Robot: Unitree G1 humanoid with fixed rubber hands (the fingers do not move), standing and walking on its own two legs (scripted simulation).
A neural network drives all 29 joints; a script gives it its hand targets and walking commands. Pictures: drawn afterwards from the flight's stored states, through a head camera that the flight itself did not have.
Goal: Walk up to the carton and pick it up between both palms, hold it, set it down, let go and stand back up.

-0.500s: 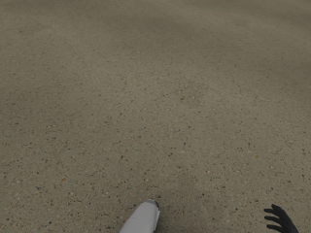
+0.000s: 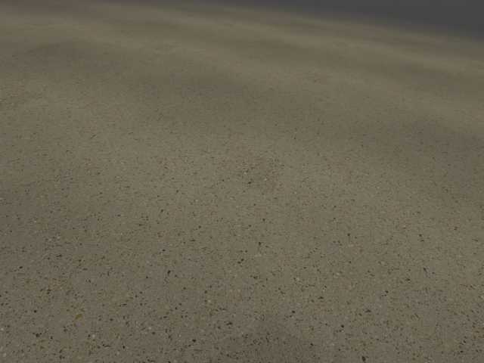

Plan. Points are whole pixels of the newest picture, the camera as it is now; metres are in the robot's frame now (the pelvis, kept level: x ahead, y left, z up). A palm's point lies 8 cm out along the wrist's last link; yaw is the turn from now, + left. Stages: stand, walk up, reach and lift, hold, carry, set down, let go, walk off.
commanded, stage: walk up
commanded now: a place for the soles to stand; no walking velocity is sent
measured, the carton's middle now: out of the picture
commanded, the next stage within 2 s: none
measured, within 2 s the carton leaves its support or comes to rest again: neither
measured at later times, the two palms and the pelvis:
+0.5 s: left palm out of the picture +0.17 +0.25 -0.09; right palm out of the picture +0.18 -0.35 -0.07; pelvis +0.11 -0.04 +0.01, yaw -4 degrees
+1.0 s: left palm (169, 272) +0.36 +0.20 -0.09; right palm out of the picture +0.21 -0.38 -0.10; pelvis +0.21 -0.07 +0.00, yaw -11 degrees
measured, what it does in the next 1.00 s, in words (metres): walks ahead: right foot, then left foot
